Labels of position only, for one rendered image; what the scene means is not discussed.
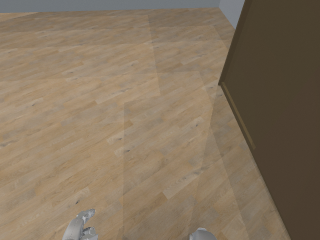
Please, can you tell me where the left robot hand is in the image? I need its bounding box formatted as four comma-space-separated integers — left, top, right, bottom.
62, 208, 99, 240

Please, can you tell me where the robot right thigh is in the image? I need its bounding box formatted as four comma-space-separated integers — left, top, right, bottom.
189, 230, 217, 240

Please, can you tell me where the wardrobe door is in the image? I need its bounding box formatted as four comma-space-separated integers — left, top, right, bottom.
252, 66, 320, 240
224, 0, 320, 147

